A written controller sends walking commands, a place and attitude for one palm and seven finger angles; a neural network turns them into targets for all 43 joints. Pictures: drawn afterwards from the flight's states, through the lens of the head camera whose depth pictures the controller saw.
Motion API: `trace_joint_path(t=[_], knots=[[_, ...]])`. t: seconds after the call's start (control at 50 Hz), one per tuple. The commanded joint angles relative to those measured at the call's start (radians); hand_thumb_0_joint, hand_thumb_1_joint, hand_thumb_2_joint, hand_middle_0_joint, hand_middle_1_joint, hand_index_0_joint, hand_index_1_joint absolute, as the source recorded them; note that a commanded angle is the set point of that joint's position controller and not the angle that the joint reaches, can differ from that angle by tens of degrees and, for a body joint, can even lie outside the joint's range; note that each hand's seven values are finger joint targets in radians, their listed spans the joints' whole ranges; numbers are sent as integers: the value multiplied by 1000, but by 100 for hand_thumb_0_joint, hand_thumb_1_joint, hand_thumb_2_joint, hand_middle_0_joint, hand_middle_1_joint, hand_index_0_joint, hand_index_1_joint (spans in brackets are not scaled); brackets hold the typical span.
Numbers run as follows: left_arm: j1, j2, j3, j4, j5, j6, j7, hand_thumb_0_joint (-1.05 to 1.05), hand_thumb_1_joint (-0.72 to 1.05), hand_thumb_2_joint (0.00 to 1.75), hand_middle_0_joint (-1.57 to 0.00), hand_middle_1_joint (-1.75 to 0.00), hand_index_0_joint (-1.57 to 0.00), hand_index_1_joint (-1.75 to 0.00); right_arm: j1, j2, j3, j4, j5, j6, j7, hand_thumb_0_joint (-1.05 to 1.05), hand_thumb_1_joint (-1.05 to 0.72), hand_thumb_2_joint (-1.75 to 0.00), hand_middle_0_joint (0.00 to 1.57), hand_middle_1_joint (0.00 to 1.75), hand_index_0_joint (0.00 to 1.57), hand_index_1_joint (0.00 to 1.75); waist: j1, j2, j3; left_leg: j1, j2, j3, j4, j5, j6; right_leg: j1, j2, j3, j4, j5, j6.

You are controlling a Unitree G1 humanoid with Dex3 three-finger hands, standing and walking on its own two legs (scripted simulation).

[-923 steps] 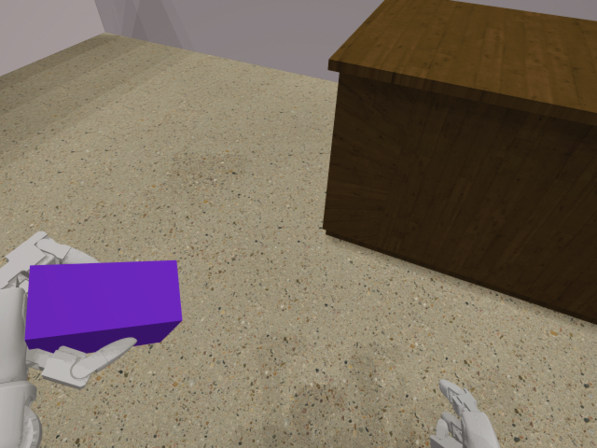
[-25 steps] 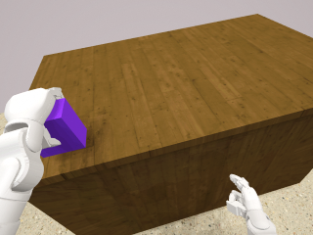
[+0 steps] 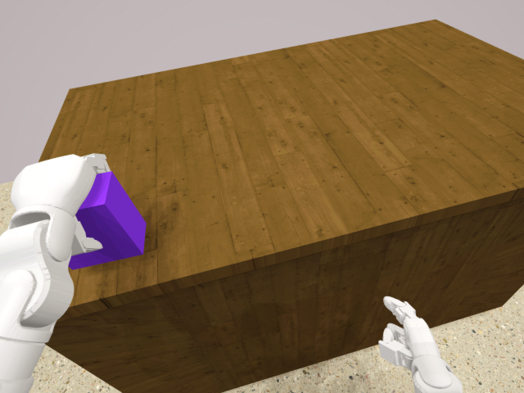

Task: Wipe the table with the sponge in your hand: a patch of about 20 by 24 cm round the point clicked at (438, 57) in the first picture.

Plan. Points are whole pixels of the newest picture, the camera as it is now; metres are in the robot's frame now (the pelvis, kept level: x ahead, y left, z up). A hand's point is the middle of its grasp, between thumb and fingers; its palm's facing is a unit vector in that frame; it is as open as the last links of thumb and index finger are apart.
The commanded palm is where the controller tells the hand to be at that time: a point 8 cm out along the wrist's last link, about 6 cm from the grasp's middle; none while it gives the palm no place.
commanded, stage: move the sponge above the wiping area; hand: left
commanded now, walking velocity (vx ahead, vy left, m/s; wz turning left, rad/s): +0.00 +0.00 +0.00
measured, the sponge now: (98, 230) +0.27 +0.30 +0.13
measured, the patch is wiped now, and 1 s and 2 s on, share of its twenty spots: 0.00 0.00 0.00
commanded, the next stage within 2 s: lower the sponge onto the table in 2.00 s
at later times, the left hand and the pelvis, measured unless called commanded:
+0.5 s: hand (86, 209) +0.28 +0.31 +0.17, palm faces +0.04 -0.02 -1.00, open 10.1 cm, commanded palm +0.24 +0.31 +0.24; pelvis +0.00 -0.01 +0.00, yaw +0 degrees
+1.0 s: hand (75, 205) +0.28 +0.32 +0.18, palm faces +0.08 +0.00 -1.00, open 10.1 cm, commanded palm +0.23 +0.32 +0.25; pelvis +0.00 -0.01 +0.00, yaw +0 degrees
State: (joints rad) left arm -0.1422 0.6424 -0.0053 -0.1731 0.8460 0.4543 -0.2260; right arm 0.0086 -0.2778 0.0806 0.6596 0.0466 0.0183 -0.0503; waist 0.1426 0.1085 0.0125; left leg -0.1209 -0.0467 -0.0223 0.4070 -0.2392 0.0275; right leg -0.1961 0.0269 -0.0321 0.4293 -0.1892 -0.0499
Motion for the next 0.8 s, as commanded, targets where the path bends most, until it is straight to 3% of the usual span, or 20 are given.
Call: trace_joint_path(t=[0.0, 0.02, 0.1, 0.12, 0.18, 0.22, 0.24, 0.3, 0.32, 0.38, 0.42, 0.46, 0.5, 0.52, 0.58, 0.62, 0.64, 0.7, 0.72, 0.78], knots=[[-280, 275, 188, -189, 32, -26, 66, 0, 10, 130, -120, -160, -120, -160, -211, -74, -33, -176, -1, -61, 0, 0, -90, -90, 20, 30, 20, 30, 3, -28, -255, -26, 17, -20, -45, 299, 8, 170, -30, 54, -40, 151, -17], [-295, 305, 219, -208, 36, -22, 72, 0, 10, 130, -120, -160, -120, -160, -251, -69, -26, -192, 12, -70, -1, 0, -90, -90, 20, 30, 20, 30, 8, -29, -259, -22, 19, -30, -39, 291, 7, 168, -18, 94, -37, 142, -31], [-262, 290, 214, -185, 33, -17, 92, 0, 10, 130, -120, -160, -120, -160, -210, -80, -37, -170, 0, -58, 2, 0, -90, -90, 20, 30, 20, 30, 10, -23, -267, -28, 14, -19, -45, 316, 5, 181, -27, 56, -36, 165, -19], [-279, 286, 208, -210, 35, -7, 90, 0, 10, 130, -120, -160, -120, -160, -261, -69, -26, -195, 14, -67, 3, 0, -90, -90, 20, 30, 20, 30, 13, -6, -262, -23, 15, -29, -41, 297, 4, 172, -19, 96, -38, 146, -33], [-285, 236, 149, -139, 35, 4, 83, 0, 10, 130, -120, -160, -120, -160, -211, -83, -36, -167, 7, -53, 0, 0, -90, -90, 20, 30, 20, 30, -7, -37, -229, -34, 15, -20, -58, 264, 6, 149, -23, 48, -53, 113, -15], [-347, 254, 147, -147, 48, 9, 75, 0, 10, 130, -120, -160, -120, -160, -259, -73, -24, -192, 21, -64, -7, 0, -90, -90, 20, 30, 20, 30, -8, -26, -224, -30, 17, -25, -56, 216, 10, 131, -18, 83, -58, 62, -27], [-371, 264, 148, -92, 57, 4, 76, 0, 10, 130, -120, -160, -120, -160, -203, -87, -28, -167, 6, -64, -11, 0, -90, -90, 20, 30, 20, 30, -17, -70, -247, -39, 12, -15, -52, 220, 11, 147, -28, 55, -55, 67, -16], [-369, 268, 143, -95, 59, -24, 65, 0, 10, 130, -120, -160, -120, -160, -200, -85, -35, -167, 4, -60, -14, 0, -90, -90, 20, 30, 20, 30, -12, -39, -264, -24, 6, -16, -54, 238, 15, 166, -27, 53, -58, 96, -15], [-394, 299, 167, -118, 63, -31, 63, 0, 10, 130, -120, -160, -120, -160, -235, -76, -25, -189, 15, -72, -17, 0, -90, -90, 20, 30, 20, 30, -11, -29, -271, -18, 10, -25, -46, 222, 15, 161, -21, 91, -58, 79, -26], [-349, 285, 171, -48, 55, -64, 64, 0, 10, 130, -120, -160, -120, -160, -186, -83, -35, -161, 1, -65, -15, 0, -90, -90, 20, 30, 20, 30, -8, -49, -246, -39, 7, -17, -52, 229, 13, 170, -30, 57, -62, 93, -16], [-369, 343, 221, -50, 58, -76, 72, 0, 10, 130, -120, -160, -120, -160, -210, -82, -28, -177, 10, -73, -17, 0, -90, -90, 20, 30, 20, 30, -6, -21, -242, -38, 9, -21, -43, 213, 12, 160, -24, 98, -64, 72, -28], [-364, 308, 203, -41, 46, -93, 80, 0, 10, 130, -120, -160, -120, -160, -180, -83, -36, -161, 0, -72, -13, 0, -90, -90, 20, 30, 20, 30, -9, -15, -252, -41, 8, -16, -43, 240, 8, 176, -32, 65, -60, 101, -22], [-321, 342, 242, -66, 34, -102, 85, 0, 10, 130, -120, -160, -120, -160, -177, -88, -41, -166, -3, -68, -11, 0, -90, -90, 20, 30, 20, 30, 3, -18, -270, -39, 4, -13, -37, 265, 9, 194, -35, 64, -52, 139, -18], [-340, 349, 249, -115, 35, -102, 87, 0, 10, 130, -120, -160, -120, -160, -215, -78, -33, -193, 7, -80, -11, 0, -90, -90, 20, 30, 20, 30, 6, 12, -287, -29, 6, -22, -30, 259, 8, 198, -31, 104, -48, 133, -31], [-292, 310, 225, -18, 21, -85, 89, 0, 10, 130, -120, -160, -120, -160, -166, -93, -45, -160, 1, -68, -13, 0, -90, -90, 20, 30, 20, 30, -9, -52, -228, -54, 10, -11, -35, 235, 7, 164, -36, 63, -63, 114, -13], [-331, 332, 233, -72, 23, -84, 84, 0, 10, 130, -120, -160, -120, -160, -217, -85, -37, -187, 15, -79, -14, 0, -90, -90, 20, 30, 20, 30, -6, -17, -235, -44, 10, -20, -27, 221, 8, 161, -33, 108, -62, 100, -27], [-325, 342, 241, -61, 23, -85, 87, 0, 10, 130, -120, -160, -120, -160, -174, -95, -43, -174, 3, -78, -16, 0, -90, -90, 20, 30, 20, 30, -5, -28, -268, -50, 6, -11, -23, 238, 9, 188, -46, 80, -49, 118, -18], [-335, 307, 196, -49, 20, -90, 76, 0, 10, 130, -120, -160, -120, -160, -175, -94, -45, -171, 6, -75, -22, 0, -90, -90, 20, 30, 20, 30, -17, -35, -234, -46, 5, -13, -33, 212, 11, 154, -41, 65, -63, 91, -11], [-358, 334, 219, -81, 24, -94, 74, 0, 10, 130, -120, -160, -120, -160, -211, -84, -38, -191, 18, -90, -25, 0, -90, -90, 20, 30, 20, 30, -15, -22, -254, -31, 9, -20, -23, 201, 12, 154, -35, 105, -63, 75, -22], [-342, 335, 221, -50, 25, -110, 74, 0, 10, 130, -120, -160, -120, -160, -166, -96, -47, -164, 5, -81, -26, 0, -90, -90, 20, 30, 20, 30, -17, -41, -245, -41, 5, -17, -33, 213, 11, 161, -39, 66, -62, 94, -11]])
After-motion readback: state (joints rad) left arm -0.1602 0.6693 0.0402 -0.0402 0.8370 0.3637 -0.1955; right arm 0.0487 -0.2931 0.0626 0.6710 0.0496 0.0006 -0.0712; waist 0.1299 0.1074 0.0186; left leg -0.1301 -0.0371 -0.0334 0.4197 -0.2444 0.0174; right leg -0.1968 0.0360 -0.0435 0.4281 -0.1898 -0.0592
